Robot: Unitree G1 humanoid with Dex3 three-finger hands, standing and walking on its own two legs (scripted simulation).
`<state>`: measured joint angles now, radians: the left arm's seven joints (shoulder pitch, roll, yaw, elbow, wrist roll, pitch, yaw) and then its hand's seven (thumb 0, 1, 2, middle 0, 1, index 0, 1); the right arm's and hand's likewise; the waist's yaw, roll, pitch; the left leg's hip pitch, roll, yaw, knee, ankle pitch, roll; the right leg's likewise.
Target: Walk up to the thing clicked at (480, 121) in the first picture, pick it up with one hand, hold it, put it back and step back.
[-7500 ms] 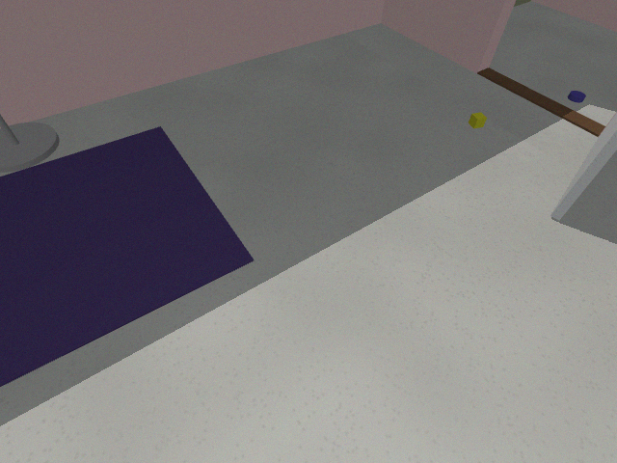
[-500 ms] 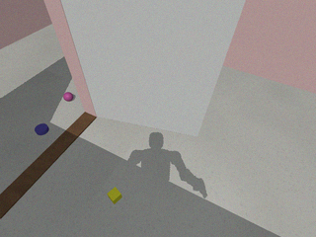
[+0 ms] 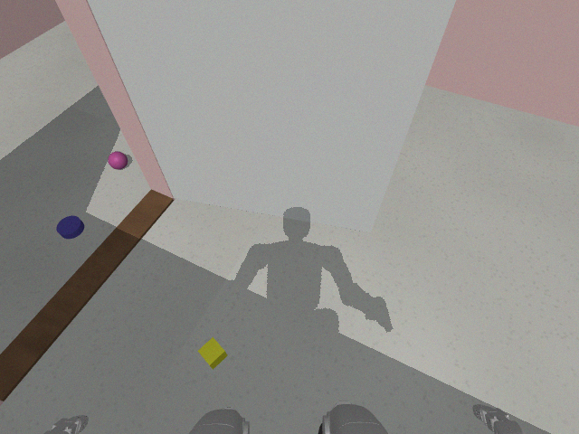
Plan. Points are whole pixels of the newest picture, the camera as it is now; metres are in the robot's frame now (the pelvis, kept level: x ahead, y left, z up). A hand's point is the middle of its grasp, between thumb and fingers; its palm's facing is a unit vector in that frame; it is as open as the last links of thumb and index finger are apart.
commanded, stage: walk up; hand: left
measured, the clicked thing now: (212, 353) +0.38 +0.25 -0.72
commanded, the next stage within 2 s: none
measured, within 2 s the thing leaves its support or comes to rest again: neither
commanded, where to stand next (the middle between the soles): -0.01 +0.01 m, yaw +0 degrees
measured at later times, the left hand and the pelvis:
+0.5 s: hand out of the picture +0.02 +0.29 -0.14, palm faces +0.05 -0.91 -0.41, open 7.4 cm; pelvis -0.05 +0.01 +0.01, yaw +3 degrees
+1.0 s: hand out of the picture +0.02 +0.30 -0.14, palm faces +0.00 -0.93 -0.38, open 7.4 cm; pelvis -0.05 +0.02 +0.01, yaw -1 degrees
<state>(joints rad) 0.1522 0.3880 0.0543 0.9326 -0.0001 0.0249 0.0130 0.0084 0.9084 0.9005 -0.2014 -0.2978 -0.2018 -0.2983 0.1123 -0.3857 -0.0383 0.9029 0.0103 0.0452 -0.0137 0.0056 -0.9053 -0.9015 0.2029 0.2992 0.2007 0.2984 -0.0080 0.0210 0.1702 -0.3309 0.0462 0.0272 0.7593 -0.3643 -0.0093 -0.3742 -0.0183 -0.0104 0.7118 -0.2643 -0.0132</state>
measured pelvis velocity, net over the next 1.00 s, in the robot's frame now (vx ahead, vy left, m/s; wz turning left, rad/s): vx -0.05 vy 0.02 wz -0.02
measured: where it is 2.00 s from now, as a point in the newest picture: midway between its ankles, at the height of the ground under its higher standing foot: outside the picture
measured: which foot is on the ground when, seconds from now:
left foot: down 0.00-0.00, up 0.02-0.30, down 0.32-0.58, up 0.60-0.78, down 0.80-1.00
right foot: down 0.00-0.34, up 0.36-0.54, down 0.56-1.00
